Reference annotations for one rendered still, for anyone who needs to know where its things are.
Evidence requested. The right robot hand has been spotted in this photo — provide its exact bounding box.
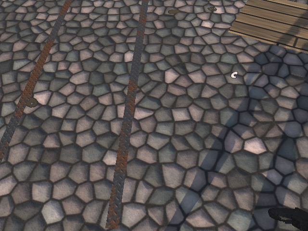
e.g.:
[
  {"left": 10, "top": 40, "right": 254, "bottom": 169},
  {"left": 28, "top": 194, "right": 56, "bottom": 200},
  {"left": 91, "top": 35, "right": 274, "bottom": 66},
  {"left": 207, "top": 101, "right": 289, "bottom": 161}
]
[{"left": 268, "top": 207, "right": 308, "bottom": 231}]

